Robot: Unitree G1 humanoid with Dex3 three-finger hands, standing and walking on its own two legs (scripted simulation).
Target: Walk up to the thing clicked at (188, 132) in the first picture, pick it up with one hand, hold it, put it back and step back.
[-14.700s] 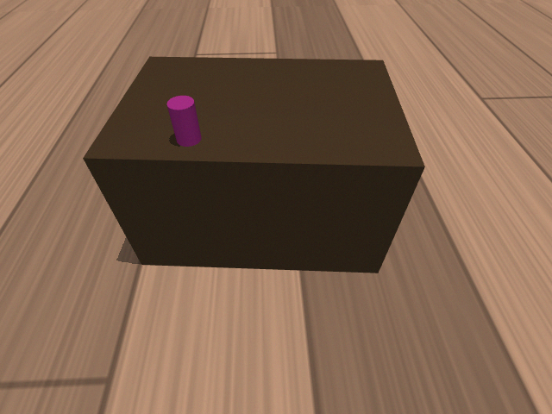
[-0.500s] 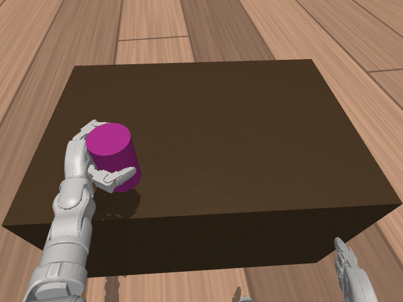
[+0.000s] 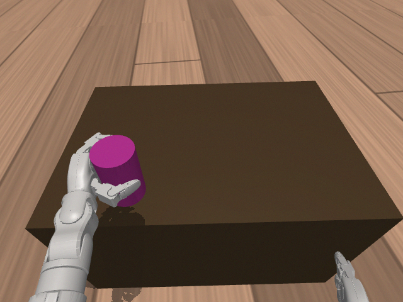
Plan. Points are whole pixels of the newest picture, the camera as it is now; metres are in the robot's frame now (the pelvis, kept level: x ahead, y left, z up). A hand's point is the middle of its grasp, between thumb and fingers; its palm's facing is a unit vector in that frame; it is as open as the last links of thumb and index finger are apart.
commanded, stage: lift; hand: left
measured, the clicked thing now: (120, 172) +0.36 +0.17 +0.09
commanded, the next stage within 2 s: hold in 0.26 s
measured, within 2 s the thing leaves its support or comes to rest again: neither
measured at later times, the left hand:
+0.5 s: hand (104, 171) +0.33 +0.18 +0.13, palm faces +0.12 -0.99 -0.03, open 11.0 cm
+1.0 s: hand (103, 171) +0.32 +0.18 +0.15, palm faces +0.12 -0.99 -0.03, open 11.0 cm
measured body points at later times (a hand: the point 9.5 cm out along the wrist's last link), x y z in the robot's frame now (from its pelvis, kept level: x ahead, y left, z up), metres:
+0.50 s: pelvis +0.00 +0.01 +0.01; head -0.01 +0.00 +0.46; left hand +0.32 +0.24 +0.13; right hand +0.16 -0.25 -0.05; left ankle +0.01 +0.12 -0.71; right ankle +0.03 -0.13 -0.71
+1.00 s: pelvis +0.00 +0.00 +0.02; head -0.01 -0.01 +0.47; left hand +0.31 +0.23 +0.15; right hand +0.17 -0.25 -0.05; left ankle +0.01 +0.12 -0.71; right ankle +0.03 -0.13 -0.71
